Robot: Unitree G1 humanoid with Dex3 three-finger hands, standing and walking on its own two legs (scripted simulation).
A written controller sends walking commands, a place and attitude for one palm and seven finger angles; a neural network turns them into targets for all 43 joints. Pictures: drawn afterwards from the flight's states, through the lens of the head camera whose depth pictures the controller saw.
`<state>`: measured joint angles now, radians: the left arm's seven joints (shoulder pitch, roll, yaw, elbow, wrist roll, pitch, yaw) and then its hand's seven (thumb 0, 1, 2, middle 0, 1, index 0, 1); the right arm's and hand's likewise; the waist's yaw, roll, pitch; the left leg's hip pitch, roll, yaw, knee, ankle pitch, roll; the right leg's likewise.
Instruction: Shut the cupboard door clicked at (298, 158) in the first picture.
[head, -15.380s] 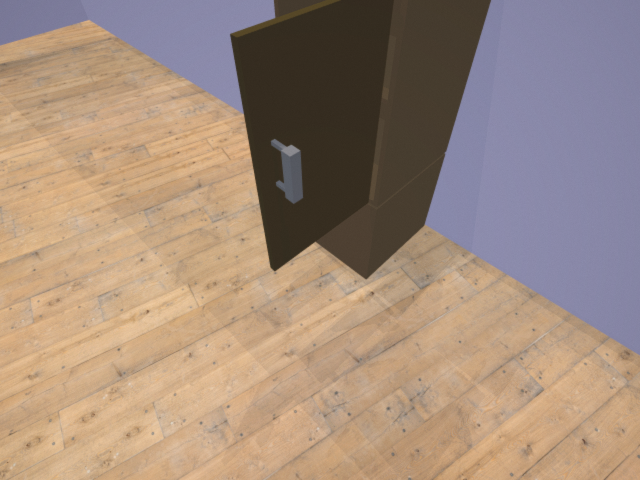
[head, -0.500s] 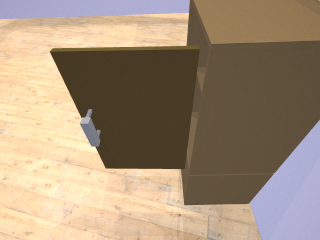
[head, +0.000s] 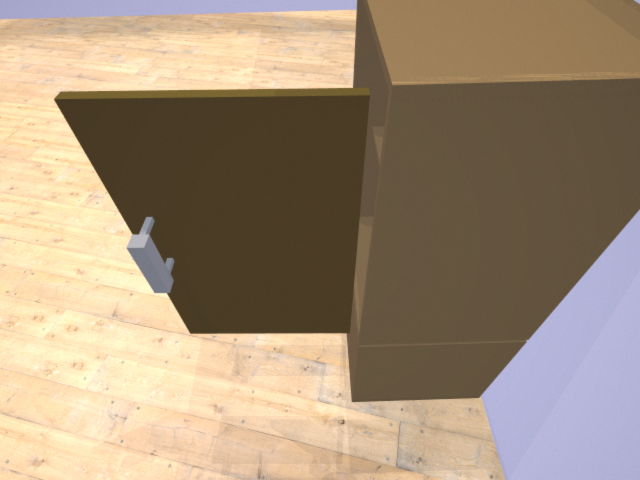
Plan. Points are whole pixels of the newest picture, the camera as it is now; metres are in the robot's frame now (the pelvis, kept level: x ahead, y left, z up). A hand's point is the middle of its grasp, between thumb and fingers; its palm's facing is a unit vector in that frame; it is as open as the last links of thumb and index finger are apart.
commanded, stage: look again from close up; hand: left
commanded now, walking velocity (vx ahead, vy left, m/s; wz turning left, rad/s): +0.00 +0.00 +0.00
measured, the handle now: (156, 254) +0.44 +0.30 -0.02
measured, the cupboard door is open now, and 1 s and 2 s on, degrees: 88 88 88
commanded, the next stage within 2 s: shuffle to correct the standing spot in 0.16 s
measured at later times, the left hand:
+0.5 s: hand out of the picture -0.01 +0.17 -0.17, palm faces +0.07 -0.97 -0.21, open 7.3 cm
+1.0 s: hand out of the picture +0.01 +0.25 -0.17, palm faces +0.08 -0.96 -0.26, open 7.4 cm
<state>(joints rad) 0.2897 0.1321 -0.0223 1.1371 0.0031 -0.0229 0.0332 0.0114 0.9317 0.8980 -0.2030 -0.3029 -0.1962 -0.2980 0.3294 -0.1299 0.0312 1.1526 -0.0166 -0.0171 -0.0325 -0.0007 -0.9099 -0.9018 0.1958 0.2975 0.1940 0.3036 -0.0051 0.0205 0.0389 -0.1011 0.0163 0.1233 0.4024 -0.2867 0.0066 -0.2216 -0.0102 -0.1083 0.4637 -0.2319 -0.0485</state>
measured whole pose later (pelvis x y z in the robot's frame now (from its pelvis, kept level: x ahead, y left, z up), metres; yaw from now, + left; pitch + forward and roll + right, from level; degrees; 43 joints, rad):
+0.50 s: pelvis +0.00 +0.00 +0.00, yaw +1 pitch +0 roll +0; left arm 0.30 0.13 0.01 1.10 0.01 -0.02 0.04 0.01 0.92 0.90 -0.20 -0.30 -0.20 -0.30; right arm 0.30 -0.14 0.01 1.11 -0.02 0.02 -0.03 0.00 -0.91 -0.90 0.20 0.30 0.19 0.30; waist 0.01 0.02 0.03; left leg -0.15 0.02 0.10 0.46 -0.31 0.00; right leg -0.24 -0.01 -0.13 0.48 -0.25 -0.06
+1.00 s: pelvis -0.02 +0.06 -0.01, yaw +1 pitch +0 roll +2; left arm 0.24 0.16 0.04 0.97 0.03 0.00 0.04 0.00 0.91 0.90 -0.20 -0.30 -0.20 -0.30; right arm 0.21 -0.20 -0.04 0.98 -0.02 0.05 0.00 0.00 -0.92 -0.90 0.20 0.30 0.20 0.30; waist 0.02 0.01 0.08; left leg -0.39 -0.02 0.06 0.90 -0.45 -0.01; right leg -0.29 -0.11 -0.07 0.59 -0.31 0.02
